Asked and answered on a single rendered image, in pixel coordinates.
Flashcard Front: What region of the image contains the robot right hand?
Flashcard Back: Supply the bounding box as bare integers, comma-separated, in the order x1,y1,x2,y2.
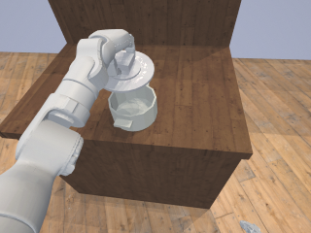
239,220,261,233

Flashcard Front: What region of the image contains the knob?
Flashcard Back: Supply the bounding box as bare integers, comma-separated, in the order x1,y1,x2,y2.
115,51,135,72

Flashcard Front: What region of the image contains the pot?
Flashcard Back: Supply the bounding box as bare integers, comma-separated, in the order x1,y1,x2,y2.
108,83,157,132

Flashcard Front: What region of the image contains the robot left forearm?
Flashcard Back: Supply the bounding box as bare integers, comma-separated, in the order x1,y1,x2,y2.
15,33,116,160

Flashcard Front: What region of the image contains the table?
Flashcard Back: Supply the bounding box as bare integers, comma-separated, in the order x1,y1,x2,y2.
0,0,253,210

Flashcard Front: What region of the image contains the robot left hand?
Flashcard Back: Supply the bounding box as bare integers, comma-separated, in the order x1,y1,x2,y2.
89,29,136,77

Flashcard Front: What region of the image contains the lid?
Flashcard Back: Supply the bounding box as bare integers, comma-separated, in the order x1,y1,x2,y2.
104,50,155,93

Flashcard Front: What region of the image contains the robot left upper arm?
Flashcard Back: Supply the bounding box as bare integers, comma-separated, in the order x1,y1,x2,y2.
0,118,84,233

